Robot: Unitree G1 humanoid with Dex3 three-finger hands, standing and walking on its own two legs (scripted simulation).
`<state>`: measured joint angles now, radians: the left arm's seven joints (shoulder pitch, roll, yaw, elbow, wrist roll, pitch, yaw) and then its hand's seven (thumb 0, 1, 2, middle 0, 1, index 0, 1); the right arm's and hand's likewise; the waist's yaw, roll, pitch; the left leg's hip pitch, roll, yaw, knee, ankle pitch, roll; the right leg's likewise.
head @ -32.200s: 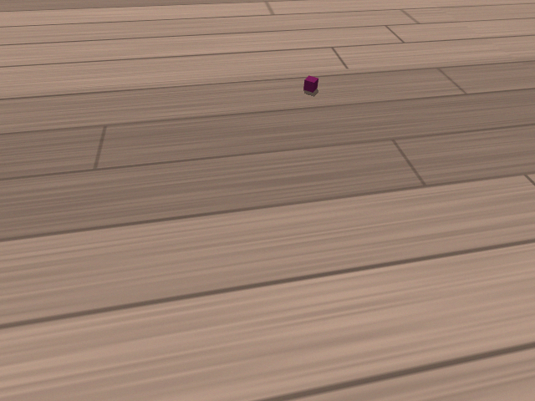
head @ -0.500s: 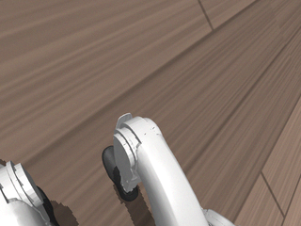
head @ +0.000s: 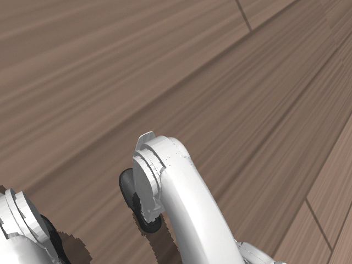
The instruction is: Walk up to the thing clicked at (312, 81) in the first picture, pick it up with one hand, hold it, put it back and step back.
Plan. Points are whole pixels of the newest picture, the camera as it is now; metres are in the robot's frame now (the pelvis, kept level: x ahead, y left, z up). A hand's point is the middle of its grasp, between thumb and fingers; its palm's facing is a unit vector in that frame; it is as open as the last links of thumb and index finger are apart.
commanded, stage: withdraw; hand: left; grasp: from above
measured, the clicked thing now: out of the picture +0.41 +0.37 -0.29
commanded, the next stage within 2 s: home in 0.94 s
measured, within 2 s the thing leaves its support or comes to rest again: rests again in 0.22 s
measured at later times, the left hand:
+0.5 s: hand out of the picture +0.43 +0.39 -0.15, palm faces -0.08 -0.34 -0.94, open 13.5 cm
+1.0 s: hand out of the picture +0.40 +0.37 -0.18, palm faces -0.44 -0.22 -0.87, open 13.8 cm
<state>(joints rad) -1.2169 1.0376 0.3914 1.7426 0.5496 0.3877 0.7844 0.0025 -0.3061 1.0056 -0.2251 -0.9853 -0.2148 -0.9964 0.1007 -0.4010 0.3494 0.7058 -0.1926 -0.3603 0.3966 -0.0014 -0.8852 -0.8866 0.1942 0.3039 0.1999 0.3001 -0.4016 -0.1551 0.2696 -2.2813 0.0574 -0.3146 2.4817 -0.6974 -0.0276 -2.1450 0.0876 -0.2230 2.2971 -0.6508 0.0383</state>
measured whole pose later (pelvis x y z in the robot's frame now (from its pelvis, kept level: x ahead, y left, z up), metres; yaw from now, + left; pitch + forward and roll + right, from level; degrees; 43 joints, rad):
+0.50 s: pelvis +0.01 +0.00 +0.01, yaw +2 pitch +32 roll -13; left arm -0.99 0.75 0.21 1.30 0.71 0.44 0.53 0.00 -0.39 0.88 -0.15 -0.94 -0.18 -0.91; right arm 0.17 -0.33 0.16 0.77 -0.11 -0.28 0.35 0.00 -0.89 -0.89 0.20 0.30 0.20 0.30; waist -0.26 -0.01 0.00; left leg -2.32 0.06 -0.24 2.41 -0.69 -0.01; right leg -2.19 0.06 -0.17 2.27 -0.67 0.03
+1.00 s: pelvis +0.00 -0.01 -0.01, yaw +7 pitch +30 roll -8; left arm -0.93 0.79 0.12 1.41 1.13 -0.11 0.30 0.00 -0.46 0.95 -0.10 -1.00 -0.12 -0.98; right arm 0.14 -0.31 0.13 0.74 -0.13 -0.14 0.16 0.00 -0.89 -0.89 0.20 0.30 0.20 0.30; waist -0.24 -0.03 0.04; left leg -2.32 0.04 -0.17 2.44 -0.65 -0.01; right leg -2.22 0.04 -0.11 2.36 -0.67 0.03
